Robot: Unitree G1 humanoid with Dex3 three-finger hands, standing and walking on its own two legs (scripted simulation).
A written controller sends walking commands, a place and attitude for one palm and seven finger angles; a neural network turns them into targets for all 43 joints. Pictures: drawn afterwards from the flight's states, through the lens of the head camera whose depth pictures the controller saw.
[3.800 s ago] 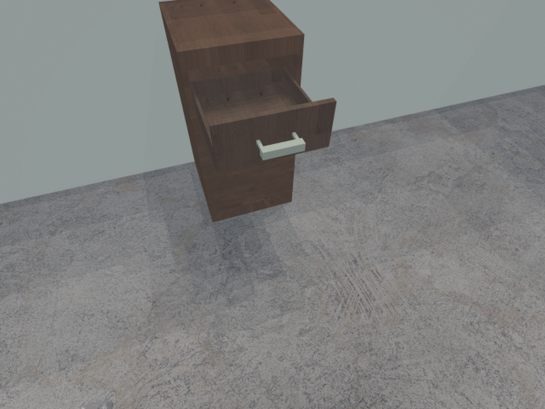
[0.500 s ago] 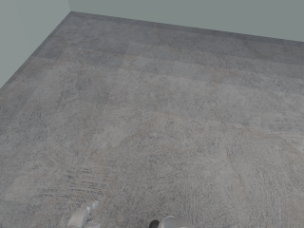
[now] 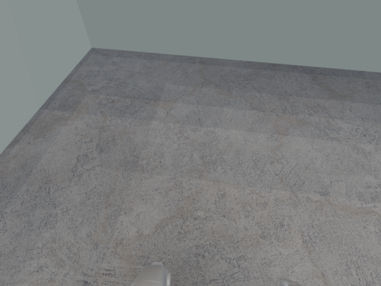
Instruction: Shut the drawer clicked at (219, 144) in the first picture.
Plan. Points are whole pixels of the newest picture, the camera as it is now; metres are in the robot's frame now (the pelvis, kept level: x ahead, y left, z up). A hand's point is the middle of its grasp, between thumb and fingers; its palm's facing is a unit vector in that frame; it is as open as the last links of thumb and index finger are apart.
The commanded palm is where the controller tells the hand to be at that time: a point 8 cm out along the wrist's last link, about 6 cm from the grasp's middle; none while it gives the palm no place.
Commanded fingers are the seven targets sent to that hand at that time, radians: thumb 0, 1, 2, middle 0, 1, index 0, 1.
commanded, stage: turn to face it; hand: left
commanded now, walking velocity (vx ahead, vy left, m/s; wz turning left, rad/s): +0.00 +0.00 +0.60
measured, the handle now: out of the picture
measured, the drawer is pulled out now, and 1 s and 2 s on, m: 0.30 0.30 0.30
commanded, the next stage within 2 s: none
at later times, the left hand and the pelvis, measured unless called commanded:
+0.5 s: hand (95, 283) +0.14 +0.25 -0.17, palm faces +0.26 -0.95 -0.18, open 7.3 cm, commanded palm none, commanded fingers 0.00 0.90 0.90 -0.20 -0.30 -0.20 -0.30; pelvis +0.08 +0.04 +0.01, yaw +12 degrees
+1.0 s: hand out of the picture +0.06 +0.18 -0.14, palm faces +0.50 -0.81 -0.30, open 7.4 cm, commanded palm none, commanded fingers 0.00 0.90 0.90 -0.20 -0.30 -0.20 -0.30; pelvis +0.10 -0.03 +0.01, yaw +31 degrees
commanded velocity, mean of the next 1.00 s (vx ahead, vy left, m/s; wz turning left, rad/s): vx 0.00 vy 0.00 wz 0.60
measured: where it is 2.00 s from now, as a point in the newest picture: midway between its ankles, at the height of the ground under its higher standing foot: outside the picture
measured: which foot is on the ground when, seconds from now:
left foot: up 0.00-0.06, down 0.08-0.82, up 0.84-1.00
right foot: down 0.00-0.08, up 0.10-0.80, down 0.82-1.00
